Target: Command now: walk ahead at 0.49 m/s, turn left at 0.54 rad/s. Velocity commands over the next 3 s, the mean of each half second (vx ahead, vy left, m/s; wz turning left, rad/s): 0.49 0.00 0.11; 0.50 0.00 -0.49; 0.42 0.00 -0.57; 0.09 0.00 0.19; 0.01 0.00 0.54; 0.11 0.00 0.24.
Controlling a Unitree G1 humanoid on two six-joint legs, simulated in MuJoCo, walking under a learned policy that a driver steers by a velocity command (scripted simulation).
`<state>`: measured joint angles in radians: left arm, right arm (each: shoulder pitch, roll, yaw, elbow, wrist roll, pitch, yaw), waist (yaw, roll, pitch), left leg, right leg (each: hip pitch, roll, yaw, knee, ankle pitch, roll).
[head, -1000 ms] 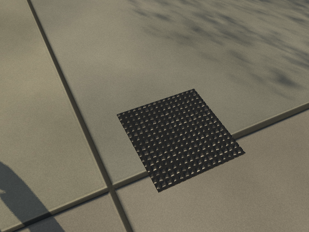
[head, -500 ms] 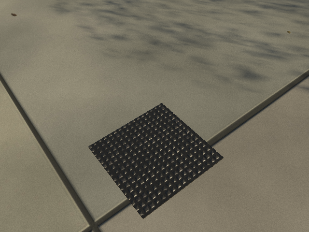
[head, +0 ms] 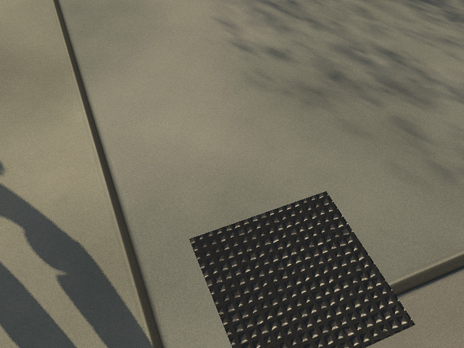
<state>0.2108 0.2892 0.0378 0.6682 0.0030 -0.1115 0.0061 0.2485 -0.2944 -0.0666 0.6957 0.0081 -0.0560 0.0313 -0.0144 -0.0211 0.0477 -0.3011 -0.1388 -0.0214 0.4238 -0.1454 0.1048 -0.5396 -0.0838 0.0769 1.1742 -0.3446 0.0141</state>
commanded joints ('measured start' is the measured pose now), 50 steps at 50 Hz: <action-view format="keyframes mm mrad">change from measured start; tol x32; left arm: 1 57 99 30 -54 20 11 10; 50 30 58 36 -78 -22 84 -11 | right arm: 1 -45 -137 -35 -75 2 -23 -17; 50 -14 -106 -32 6 -13 -60 -27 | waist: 1 45 42 -52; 14 -9 143 -82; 17 78 -297 -376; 50 -1 102 -15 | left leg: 1 -8 269 -292 -221 182 214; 15 195 248 -207 230 416 39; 18 -486 106 -123 886 -361 -81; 36 -91 117 -65 51 99 -122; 40 676 526 -590 -38 -120 149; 50 201 399 -116 -263 172 99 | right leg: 1 -53 -32 -12 -121 74 40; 14 155 84 -83 -711 276 -74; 17 860 -279 679 -839 91 -380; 35 372 -57 327 -863 249 -200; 42 -280 74 99 89 -149 -24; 50 -203 -33 24 -111 118 8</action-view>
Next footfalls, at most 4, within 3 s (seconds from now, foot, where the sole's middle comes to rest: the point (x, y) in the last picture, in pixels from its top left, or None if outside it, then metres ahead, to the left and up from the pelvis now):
0.30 right None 0.35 -0.15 -0.77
0.78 left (217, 297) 0.60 0.07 -0.77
1.28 right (322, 237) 0.80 -0.27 -0.77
1.76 left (281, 184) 1.01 -0.16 -0.77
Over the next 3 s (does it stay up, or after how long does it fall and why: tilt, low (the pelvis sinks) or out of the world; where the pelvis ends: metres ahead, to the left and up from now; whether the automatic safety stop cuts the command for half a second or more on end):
stays up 0.89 -0.19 0.01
